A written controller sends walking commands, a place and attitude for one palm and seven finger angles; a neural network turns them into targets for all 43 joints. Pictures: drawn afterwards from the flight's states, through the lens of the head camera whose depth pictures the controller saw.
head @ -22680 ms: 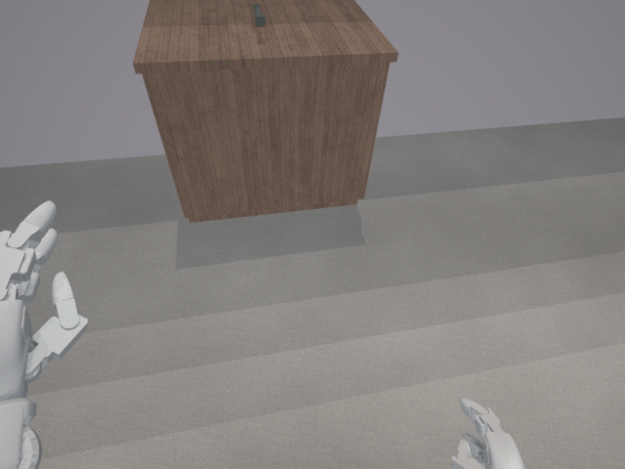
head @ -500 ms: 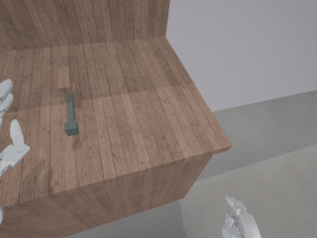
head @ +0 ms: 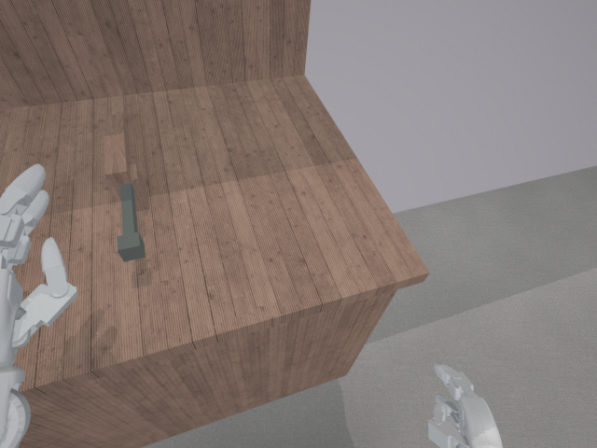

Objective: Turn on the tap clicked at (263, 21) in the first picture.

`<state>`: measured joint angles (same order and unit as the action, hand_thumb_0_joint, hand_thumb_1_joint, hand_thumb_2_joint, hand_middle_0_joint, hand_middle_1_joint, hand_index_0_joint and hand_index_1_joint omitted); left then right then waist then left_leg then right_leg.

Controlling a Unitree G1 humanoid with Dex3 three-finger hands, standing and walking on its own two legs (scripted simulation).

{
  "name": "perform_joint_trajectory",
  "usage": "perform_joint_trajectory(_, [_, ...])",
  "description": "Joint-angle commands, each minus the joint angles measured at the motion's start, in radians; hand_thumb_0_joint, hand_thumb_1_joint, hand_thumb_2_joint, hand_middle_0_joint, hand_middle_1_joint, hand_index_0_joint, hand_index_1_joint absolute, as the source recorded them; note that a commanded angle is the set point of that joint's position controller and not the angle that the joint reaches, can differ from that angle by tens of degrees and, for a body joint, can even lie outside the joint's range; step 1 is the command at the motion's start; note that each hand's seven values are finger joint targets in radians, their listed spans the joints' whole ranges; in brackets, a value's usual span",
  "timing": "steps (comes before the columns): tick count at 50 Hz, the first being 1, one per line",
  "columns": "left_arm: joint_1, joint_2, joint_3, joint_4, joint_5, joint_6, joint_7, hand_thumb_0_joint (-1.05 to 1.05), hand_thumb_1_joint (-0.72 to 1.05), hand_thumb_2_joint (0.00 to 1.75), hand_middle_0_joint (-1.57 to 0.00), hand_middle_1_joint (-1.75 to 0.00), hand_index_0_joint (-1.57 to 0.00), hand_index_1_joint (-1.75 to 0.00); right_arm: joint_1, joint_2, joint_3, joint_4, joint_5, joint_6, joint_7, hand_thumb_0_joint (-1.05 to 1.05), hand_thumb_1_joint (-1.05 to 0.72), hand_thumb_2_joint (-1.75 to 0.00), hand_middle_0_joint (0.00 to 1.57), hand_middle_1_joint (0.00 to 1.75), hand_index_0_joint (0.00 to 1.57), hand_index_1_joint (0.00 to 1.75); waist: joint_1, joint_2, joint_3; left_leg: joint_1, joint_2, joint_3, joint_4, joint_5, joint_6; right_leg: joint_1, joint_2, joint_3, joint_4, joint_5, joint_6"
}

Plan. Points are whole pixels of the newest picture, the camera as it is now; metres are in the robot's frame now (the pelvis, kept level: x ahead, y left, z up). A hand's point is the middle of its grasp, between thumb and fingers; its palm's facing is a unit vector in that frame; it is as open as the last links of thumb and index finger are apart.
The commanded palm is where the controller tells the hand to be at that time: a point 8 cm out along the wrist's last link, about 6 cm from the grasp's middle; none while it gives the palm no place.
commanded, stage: look again from close up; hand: left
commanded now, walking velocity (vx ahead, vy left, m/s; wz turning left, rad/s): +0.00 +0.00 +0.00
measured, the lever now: (131, 246) +0.34 +0.27 +0.05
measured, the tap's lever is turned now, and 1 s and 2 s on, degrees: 0 0 0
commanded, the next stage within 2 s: shuffle to correct the standing spot in 0.02 s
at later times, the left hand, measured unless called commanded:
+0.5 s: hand (110, 292) +0.22 +0.21 +0.16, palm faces +0.33 -0.86 -0.39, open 7.4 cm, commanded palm +0.16 +0.25 +0.17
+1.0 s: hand (117, 321) +0.19 +0.19 +0.16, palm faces +0.34 -0.81 -0.48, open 7.4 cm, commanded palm +0.13 +0.23 +0.17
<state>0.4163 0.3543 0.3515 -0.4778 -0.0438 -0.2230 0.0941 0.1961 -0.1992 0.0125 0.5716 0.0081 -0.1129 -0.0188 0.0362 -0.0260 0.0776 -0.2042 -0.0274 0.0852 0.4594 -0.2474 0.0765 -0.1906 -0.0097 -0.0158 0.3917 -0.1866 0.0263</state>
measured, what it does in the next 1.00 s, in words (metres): shifts its weight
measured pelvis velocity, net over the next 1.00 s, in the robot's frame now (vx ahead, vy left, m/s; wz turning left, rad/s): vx -0.03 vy -0.05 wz -0.01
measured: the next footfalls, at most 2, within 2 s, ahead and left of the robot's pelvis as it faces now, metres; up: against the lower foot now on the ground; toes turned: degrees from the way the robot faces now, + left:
none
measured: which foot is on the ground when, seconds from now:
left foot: down 0.00-1.00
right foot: down 0.00-1.00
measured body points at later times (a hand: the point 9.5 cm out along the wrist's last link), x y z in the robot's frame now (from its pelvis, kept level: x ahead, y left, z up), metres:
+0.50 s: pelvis -0.01 -0.03 +0.00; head +0.04 -0.01 +0.44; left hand +0.20 +0.25 +0.18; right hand +0.18 -0.25 -0.08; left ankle +0.00 +0.06 -0.74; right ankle +0.01 -0.14 -0.74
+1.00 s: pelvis -0.03 -0.05 +0.00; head +0.01 -0.04 +0.45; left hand +0.17 +0.24 +0.18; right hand +0.12 -0.30 -0.09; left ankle -0.05 +0.05 -0.74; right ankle +0.01 -0.14 -0.74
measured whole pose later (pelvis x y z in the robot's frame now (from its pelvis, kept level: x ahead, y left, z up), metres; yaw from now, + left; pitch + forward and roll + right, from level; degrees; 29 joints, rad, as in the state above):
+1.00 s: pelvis -0.03 -0.05 +0.00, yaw +0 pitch +1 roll +0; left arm 0.45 0.42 0.37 -0.49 -0.02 -0.18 0.11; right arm 0.24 -0.23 -0.03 0.60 0.01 -0.11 -0.05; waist 0.02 -0.01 0.06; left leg -0.21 -0.01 0.00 0.48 -0.29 0.02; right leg -0.29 0.05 -0.03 0.43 -0.16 -0.04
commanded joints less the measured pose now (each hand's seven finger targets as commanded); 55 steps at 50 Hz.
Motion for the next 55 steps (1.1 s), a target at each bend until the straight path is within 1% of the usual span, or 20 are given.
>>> perform_joint_trajectory(1, [-0.074,0.176,0.118,-0.192,-0.003,-0.050,0.026,0.00,0.90,0.90,-0.20,-0.30,-0.20,-0.30,-0.092,-0.127,-0.051,-0.159,0.011,-0.056,-0.018,0.00,-0.90,-0.90,0.20,0.30,0.20,0.30,-0.015,0.071,-0.168,0.006,0.118,-0.122,-0.121,0.122,-0.078,0.083,-0.037,0.046,-0.017,0.153,-0.041])
perform_joint_trajectory(7, [-0.082,0.158,0.100,-0.187,-0.007,-0.055,0.021,0.00,0.90,0.90,-0.20,-0.30,-0.20,-0.30,-0.083,-0.126,-0.045,-0.159,0.007,-0.053,-0.018,0.00,-0.90,-0.90,0.20,0.30,0.20,0.30,-0.015,0.074,-0.147,-0.031,0.122,-0.139,-0.160,0.054,-0.075,0.089,-0.024,0.029,-0.017,0.096,-0.036])
perform_joint_trajectory(10, [-0.083,0.171,0.117,-0.190,-0.010,-0.052,0.020,0.00,0.90,0.90,-0.20,-0.30,-0.20,-0.30,-0.078,-0.122,-0.054,-0.167,0.012,-0.057,-0.017,0.00,-0.90,-0.90,0.20,0.30,0.20,0.30,-0.013,0.073,-0.148,-0.023,0.154,-0.146,-0.165,0.062,-0.076,0.085,-0.021,0.032,0.001,0.093,-0.030])
perform_joint_trajectory(14, [-0.095,0.166,0.114,-0.206,-0.013,-0.049,0.015,0.00,0.90,0.90,-0.20,-0.30,-0.20,-0.30,-0.072,-0.123,-0.062,-0.170,0.013,-0.057,-0.011,0.00,-0.90,-0.90,0.20,0.30,0.20,0.30,-0.013,0.122,-0.153,-0.013,0.183,-0.151,-0.170,0.123,-0.087,0.069,-0.008,0.019,0.039,0.088,-0.028])
perform_joint_trajectory(21, [-0.051,0.193,0.143,-0.256,-0.018,-0.038,0.006,0.00,0.90,0.90,-0.20,-0.30,-0.20,-0.30,-0.076,-0.117,-0.071,-0.184,0.014,-0.060,0.001,0.00,-0.90,-0.90,0.20,0.30,0.20,0.30,-0.011,0.124,-0.195,0.047,0.210,-0.129,-0.090,0.305,-0.088,0.034,-0.012,0.013,0.055,0.134,-0.030])
perform_joint_trajectory(22, [-0.037,0.163,0.118,-0.235,-0.024,-0.035,-0.001,0.00,0.90,0.90,-0.20,-0.30,-0.20,-0.30,-0.067,-0.120,-0.069,-0.183,0.007,-0.053,0.002,0.00,-0.90,-0.90,0.20,0.30,0.20,0.30,-0.013,0.115,-0.194,0.018,0.210,-0.128,-0.090,0.280,-0.078,0.047,-0.012,0.014,0.053,0.127,-0.029])
perform_joint_trajectory(25, [-0.026,0.181,0.139,-0.249,-0.029,-0.034,-0.003,0.00,0.90,0.90,-0.20,-0.30,-0.20,-0.30,-0.064,-0.120,-0.079,-0.193,0.010,-0.055,-0.001,0.00,-0.90,-0.90,0.20,0.30,0.20,0.30,-0.012,0.108,-0.193,-0.009,0.210,-0.118,-0.059,0.206,-0.064,0.050,-0.030,0.043,0.047,0.166,-0.036])
perform_joint_trajectory(30, [-0.003,0.203,0.167,-0.297,-0.041,-0.047,-0.015,0.00,0.90,0.90,-0.20,-0.30,-0.20,-0.30,-0.056,-0.119,-0.087,-0.200,0.003,-0.063,-0.013,0.00,-0.90,-0.90,0.20,0.30,0.20,0.30,-0.012,0.085,-0.193,-0.014,0.201,-0.105,0.014,0.232,-0.062,-0.007,-0.052,0.088,0.042,0.272,-0.053])
perform_joint_trajectory(34, [0.036,0.208,0.181,-0.278,-0.049,-0.056,-0.016,0.00,0.90,0.90,-0.20,-0.30,-0.20,-0.30,-0.040,-0.115,-0.093,-0.192,0.000,-0.062,-0.020,0.00,-0.90,-0.90,0.20,0.30,0.20,0.30,-0.019,0.033,-0.239,0.012,0.153,-0.061,0.101,0.156,-0.069,-0.036,-0.101,0.132,0.003,0.341,-0.060])
perform_joint_trajectory(36, [0.067,0.212,0.189,-0.264,-0.047,-0.045,0.010,0.00,0.90,0.90,-0.20,-0.30,-0.20,-0.30,-0.045,-0.106,-0.084,-0.187,0.013,-0.054,-0.022,0.00,-0.90,-0.90,0.20,0.30,0.20,0.30,-0.020,0.010,-0.269,0.005,0.086,-0.048,0.155,0.007,-0.075,-0.043,-0.173,0.238,-0.058,0.272,-0.081])
perform_joint_trajectory(37, [0.080,0.189,0.167,-0.244,-0.049,-0.042,0.020,0.00,0.90,0.90,-0.20,-0.30,-0.20,-0.30,-0.037,-0.101,-0.072,-0.183,0.013,-0.043,-0.020,0.00,-0.90,-0.90,0.20,0.30,0.20,0.30,-0.022,-0.024,-0.278,-0.026,0.066,-0.055,0.173,-0.054,-0.073,-0.026,-0.202,0.266,-0.093,0.154,-0.077])
perform_joint_trajectory(40, [0.094,0.210,0.181,-0.245,-0.042,-0.029,0.047,0.00,0.90,0.90,-0.20,-0.30,-0.20,-0.30,-0.056,-0.106,-0.064,-0.178,0.024,-0.031,-0.026,0.00,-0.90,-0.90,0.20,0.30,0.20,0.30,-0.017,-0.076,-0.234,-0.092,0.042,-0.096,0.229,-0.105,-0.067,-0.027,-0.252,0.343,-0.170,-0.087,-0.086])
perform_joint_trajectory(43, [0.078,0.205,0.163,-0.238,-0.029,-0.019,0.064,0.00,0.90,0.90,-0.20,-0.30,-0.20,-0.30,-0.071,-0.115,-0.055,-0.154,0.019,-0.029,-0.030,0.00,-0.90,-0.90,0.20,0.30,0.20,0.30,-0.027,-0.062,-0.216,-0.065,0.052,-0.113,0.072,-0.056,-0.056,0.014,-0.220,0.269,-0.130,-0.074,-0.101])
perform_joint_trajectory(45, [0.072,0.202,0.154,-0.216,-0.023,-0.022,0.067,0.00,0.90,0.90,-0.20,-0.30,-0.20,-0.30,-0.070,-0.125,-0.057,-0.142,0.015,-0.036,-0.037,0.00,-0.90,-0.90,0.20,0.30,0.20,0.30,-0.023,-0.037,-0.210,-0.022,0.070,-0.114,-0.024,-0.001,-0.042,0.037,-0.169,0.214,-0.103,-0.042,-0.067])
perform_joint_trajectory(48, [0.056,0.199,0.132,-0.240,-0.015,-0.024,0.065,0.00,0.90,0.90,-0.20,-0.30,-0.20,-0.30,-0.071,-0.144,-0.070,-0.143,0.017,-0.040,-0.040,0.00,-0.90,-0.90,0.20,0.30,0.20,0.30,-0.021,0.029,-0.224,0.033,0.115,-0.136,-0.045,0.198,-0.036,0.093,-0.109,0.148,-0.033,0.158,-0.043])
perform_joint_trajectory(49, [-0.979,1.012,0.690,-0.464,0.129,-0.137,0.053,0.00,0.90,0.90,-0.20,-0.30,-0.20,-0.30,0.125,-0.134,-0.056,-0.072,-0.031,-0.102,-0.035,0.00,-0.90,-0.90,0.20,0.30,0.20,0.30,-0.009,-0.056,-0.039,-0.108,0.045,-0.029,0.095,0.146,-0.065,-0.089,-0.044,0.162,-0.120,0.058,0.092])
perform_joint_trajectory(50, [-0.420,0.421,0.344,0.130,0.028,-0.092,-0.001,0.00,0.90,0.90,-0.20,-0.30,-0.20,-0.30,-0.001,-0.055,-0.034,-0.053,-0.012,-0.095,-0.028,0.00,-0.90,-0.90,0.20,0.30,0.20,0.30,-0.011,-0.019,-0.253,-0.082,-0.008,-0.076,0.081,0.056,-0.052,0.048,-0.139,0.148,-0.071,0.047,-0.069])
perform_joint_trajectory(51, [-0.214,0.288,0.245,0.004,-0.017,-0.070,0.007,0.00,0.90,0.90,-0.20,-0.30,-0.20,-0.30,-0.045,-0.085,-0.048,-0.115,0.023,-0.077,-0.007,0.00,-0.90,-0.90,0.20,0.30,0.20,0.30,0.004,0.081,-0.211,-0.030,0.020,-0.104,0.020,0.019,-0.062,0.053,-0.128,0.215,-0.039,0.098,-0.096])
perform_joint_trajectory(52, [-0.260,0.232,0.170,0.023,-0.007,-0.075,0.002,0.00,0.90,0.90,-0.20,-0.30,-0.20,-0.30,-0.009,-0.113,-0.054,-0.125,0.019,-0.090,-0.008,0.00,-0.90,-0.90,0.20,0.30,0.20,0.30,-0.006,0.094,-0.216,-0.014,0.032,-0.067,0.007,-0.022,-0.073,0.029,-0.148,0.246,-0.057,0.028,-0.106])
perform_joint_trajectory(55, [-0.051,0.138,0.046,-0.075,-0.018,-0.100,-0.015,0.00,0.90,0.90,-0.20,-0.30,-0.20,-0.30,-0.011,-0.131,-0.053,-0.125,0.015,-0.102,0.022,0.00,-0.90,-0.90,0.20,0.30,0.20,0.30,0.007,0.153,-0.183,-0.013,0.065,-0.121,-0.107,0.005,-0.048,0.049,-0.089,0.173,-0.030,-0.044,-0.061])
